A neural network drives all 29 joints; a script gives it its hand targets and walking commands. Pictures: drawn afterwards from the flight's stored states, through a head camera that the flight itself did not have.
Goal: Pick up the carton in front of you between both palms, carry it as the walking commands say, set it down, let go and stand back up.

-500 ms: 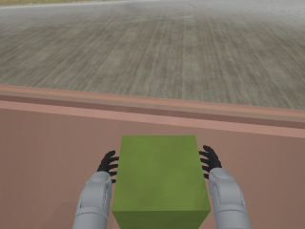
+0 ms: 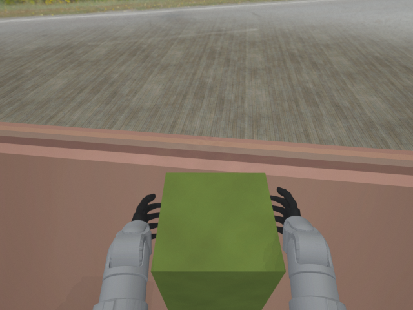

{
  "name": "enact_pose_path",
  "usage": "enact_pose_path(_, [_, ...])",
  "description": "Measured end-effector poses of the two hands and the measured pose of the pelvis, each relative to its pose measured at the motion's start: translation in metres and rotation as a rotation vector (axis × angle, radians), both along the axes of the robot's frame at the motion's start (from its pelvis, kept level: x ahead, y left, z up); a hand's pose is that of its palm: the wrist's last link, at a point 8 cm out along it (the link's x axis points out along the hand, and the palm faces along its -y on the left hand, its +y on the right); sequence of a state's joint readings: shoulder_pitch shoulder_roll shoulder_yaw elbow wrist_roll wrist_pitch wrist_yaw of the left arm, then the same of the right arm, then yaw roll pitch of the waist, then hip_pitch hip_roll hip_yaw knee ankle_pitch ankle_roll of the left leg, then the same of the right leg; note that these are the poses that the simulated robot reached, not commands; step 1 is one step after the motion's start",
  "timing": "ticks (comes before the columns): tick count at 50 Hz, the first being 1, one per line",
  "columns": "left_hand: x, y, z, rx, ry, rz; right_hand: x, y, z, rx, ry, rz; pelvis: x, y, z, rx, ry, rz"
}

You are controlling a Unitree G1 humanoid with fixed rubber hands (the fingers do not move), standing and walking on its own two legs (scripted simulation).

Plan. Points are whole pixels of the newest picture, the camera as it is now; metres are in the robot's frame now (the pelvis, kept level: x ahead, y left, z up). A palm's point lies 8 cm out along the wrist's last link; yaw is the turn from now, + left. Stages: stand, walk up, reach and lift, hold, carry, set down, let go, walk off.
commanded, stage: carry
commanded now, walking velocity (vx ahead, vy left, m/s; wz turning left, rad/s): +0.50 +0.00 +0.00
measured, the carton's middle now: (215, 244) +0.30 +0.00 -0.03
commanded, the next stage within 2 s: none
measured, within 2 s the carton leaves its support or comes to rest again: neither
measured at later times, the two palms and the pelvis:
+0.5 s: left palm (156, 170) +0.41 +0.13 +0.09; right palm (289, 174) +0.40 -0.17 +0.08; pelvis +0.16 +0.00 -0.01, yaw -3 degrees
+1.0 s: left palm (168, 111) +0.71 +0.14 +0.06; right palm (262, 114) +0.69 -0.16 +0.06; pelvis +0.46 +0.01 -0.01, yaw -3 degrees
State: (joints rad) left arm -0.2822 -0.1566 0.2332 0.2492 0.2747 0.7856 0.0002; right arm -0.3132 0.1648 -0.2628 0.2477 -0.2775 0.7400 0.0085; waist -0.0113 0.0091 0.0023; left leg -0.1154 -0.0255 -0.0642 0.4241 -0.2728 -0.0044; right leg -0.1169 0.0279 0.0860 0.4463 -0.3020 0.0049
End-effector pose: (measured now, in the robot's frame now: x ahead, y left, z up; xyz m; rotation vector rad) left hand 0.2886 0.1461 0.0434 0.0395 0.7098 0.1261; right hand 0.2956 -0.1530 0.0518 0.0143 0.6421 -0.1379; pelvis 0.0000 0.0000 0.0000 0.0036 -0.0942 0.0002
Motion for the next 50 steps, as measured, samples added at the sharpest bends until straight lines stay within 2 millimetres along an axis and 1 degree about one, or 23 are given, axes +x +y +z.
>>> enact_pose_path(3, [0.007, -0.001, 0.009, -0.005, -0.023, 0.009, 0.006, -0.002, 0.005, 0.012, -0.021, -0.002, 0.004, -0.001, -0.001, 0.005, 0.053, -0.020])
enact_pose_path(6, [0.021, -0.007, 0.021, 0.012, -0.074, -0.003, 0.016, -0.007, 0.013, 0.031, -0.072, -0.019, 0.010, -0.006, -0.009, 0.006, 0.078, -0.043])
enact_pose_path(9, [0.033, -0.017, 0.026, -0.015, -0.072, 0.005, 0.024, -0.017, 0.017, 0.037, -0.070, -0.033, 0.025, -0.013, -0.012, -0.002, 0.108, -0.016])
enact_pose_path(11, [0.039, -0.021, 0.028, -0.038, -0.052, 0.023, 0.031, -0.021, 0.020, 0.050, -0.048, -0.040, 0.038, -0.015, -0.009, 0.003, 0.129, 0.004])
enact_pose_path(15, [0.057, -0.018, 0.036, -0.049, -0.038, 0.031, 0.053, -0.018, 0.034, 0.059, -0.036, -0.049, 0.066, -0.013, -0.002, 0.026, 0.166, 0.009])
enact_pose_path(17, [0.070, -0.013, 0.038, -0.059, -0.055, 0.039, 0.067, -0.012, 0.040, 0.052, -0.054, -0.045, 0.083, -0.009, -0.005, 0.032, 0.172, 0.009])
enact_pose_path(18, [0.077, -0.010, 0.039, -0.058, -0.071, 0.039, 0.075, -0.009, 0.041, 0.053, -0.068, -0.044, 0.092, -0.006, -0.009, 0.030, 0.170, 0.002])
enact_pose_path(19, [0.084, -0.007, 0.039, -0.055, -0.081, 0.040, 0.082, -0.007, 0.040, 0.058, -0.078, -0.042, 0.100, -0.004, -0.013, 0.029, 0.173, -0.008])
enact_pose_path(21, [0.096, -0.006, 0.039, -0.056, -0.064, 0.046, 0.092, -0.006, 0.035, 0.065, -0.060, -0.042, 0.118, -0.002, -0.014, 0.039, 0.176, -0.039])
enact_pose_path(24, [0.116, -0.014, 0.042, -0.036, -0.014, 0.018, 0.103, -0.014, 0.030, 0.076, -0.011, -0.072, 0.148, -0.003, -0.007, 0.025, 0.187, -0.050])
enact_pose_path(26, [0.132, -0.021, 0.044, -0.026, 0.000, -0.002, 0.114, -0.021, 0.030, 0.093, 0.002, -0.094, 0.169, -0.006, -0.005, 0.011, 0.187, -0.050])
enact_pose_path(29, [0.163, -0.032, 0.040, -0.038, -0.015, -0.008, 0.143, -0.032, 0.028, 0.085, -0.014, -0.100, 0.201, -0.017, -0.014, 0.004, 0.174, -0.038])
enact_pose_path(31, [0.182, -0.035, 0.033, -0.052, -0.006, 0.001, 0.166, -0.035, 0.028, 0.075, -0.004, -0.093, 0.223, -0.023, -0.016, -0.010, 0.184, -0.011])
enact_pose_path(34, [0.208, -0.028, 0.029, -0.074, 0.029, 0.046, 0.207, -0.028, 0.032, 0.058, 0.033, -0.053, 0.255, -0.027, -0.009, -0.005, 0.201, 0.005])
enact_pose_path(38, [0.249, -0.014, 0.036, -0.074, 0.018, 0.104, 0.265, -0.013, 0.039, 0.060, 0.025, 0.000, 0.302, -0.025, -0.003, 0.010, 0.216, 0.002])
enact_pose_path(40, [0.276, -0.007, 0.040, -0.072, -0.005, 0.113, 0.293, -0.006, 0.042, 0.059, 0.002, 0.011, 0.329, -0.020, -0.003, 0.015, 0.212, -0.001])
enact_pose_path(42, [0.306, -0.001, 0.040, -0.069, -0.031, 0.110, 0.321, -0.001, 0.041, 0.059, -0.024, 0.011, 0.357, -0.013, -0.008, 0.021, 0.198, -0.006])
enact_pose_path(45, [0.355, 0.005, 0.031, -0.062, -0.057, 0.078, 0.359, 0.005, 0.028, 0.058, -0.053, -0.016, 0.400, 0.000, -0.024, 0.017, 0.176, -0.035])
enact_pose_path(46, [0.370, 0.005, 0.027, -0.063, -0.042, 0.066, 0.370, 0.004, 0.023, 0.055, -0.038, -0.029, 0.412, 0.003, -0.025, 0.019, 0.176, -0.040])
enact_pose_path(48, [0.398, 0.000, 0.021, -0.056, 0.016, 0.032, 0.385, 0.000, 0.013, 0.054, 0.019, -0.065, 0.433, 0.008, -0.020, 0.016, 0.179, -0.052])
enact_pose_path(50, [0.422, -0.007, 0.018, -0.048, 0.065, -0.006, 0.399, -0.007, 0.010, 0.057, 0.066, -0.104, 0.456, 0.010, -0.012, 0.009, 0.181, -0.054])
